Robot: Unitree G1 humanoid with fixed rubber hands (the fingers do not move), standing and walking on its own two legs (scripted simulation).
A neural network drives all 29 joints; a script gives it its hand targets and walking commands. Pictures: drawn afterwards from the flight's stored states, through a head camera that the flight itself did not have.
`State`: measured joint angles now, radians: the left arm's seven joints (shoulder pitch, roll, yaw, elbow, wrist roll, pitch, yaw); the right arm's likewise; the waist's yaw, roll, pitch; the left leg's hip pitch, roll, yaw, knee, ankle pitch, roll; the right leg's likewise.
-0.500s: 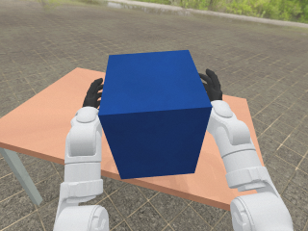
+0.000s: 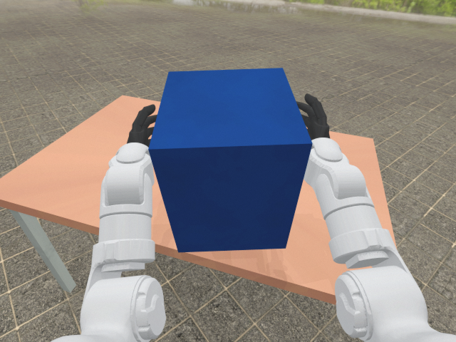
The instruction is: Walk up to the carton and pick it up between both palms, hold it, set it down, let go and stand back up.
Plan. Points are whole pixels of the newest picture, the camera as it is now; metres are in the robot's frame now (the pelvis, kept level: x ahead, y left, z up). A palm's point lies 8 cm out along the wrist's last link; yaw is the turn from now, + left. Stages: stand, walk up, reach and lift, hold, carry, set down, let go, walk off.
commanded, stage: hold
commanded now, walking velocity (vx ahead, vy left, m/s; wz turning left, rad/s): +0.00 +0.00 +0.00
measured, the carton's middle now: (229, 162) +0.39 -0.01 +0.18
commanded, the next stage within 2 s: none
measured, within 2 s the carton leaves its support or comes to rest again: neither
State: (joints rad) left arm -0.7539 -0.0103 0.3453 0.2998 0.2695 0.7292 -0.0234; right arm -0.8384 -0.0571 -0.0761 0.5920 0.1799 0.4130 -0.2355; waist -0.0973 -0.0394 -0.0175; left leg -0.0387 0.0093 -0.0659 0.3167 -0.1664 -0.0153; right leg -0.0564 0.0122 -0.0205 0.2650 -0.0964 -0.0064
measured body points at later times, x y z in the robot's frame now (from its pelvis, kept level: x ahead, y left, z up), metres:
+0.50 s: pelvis +0.01 +0.02 +0.00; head -0.05 +0.06 +0.44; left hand +0.39 +0.16 +0.21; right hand +0.38 -0.13 +0.24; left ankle +0.01 +0.13 -0.75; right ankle +0.04 -0.11 -0.75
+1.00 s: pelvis +0.01 +0.00 +0.00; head -0.05 +0.02 +0.45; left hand +0.40 +0.14 +0.21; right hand +0.39 -0.15 +0.23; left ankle +0.01 +0.13 -0.75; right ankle +0.04 -0.11 -0.75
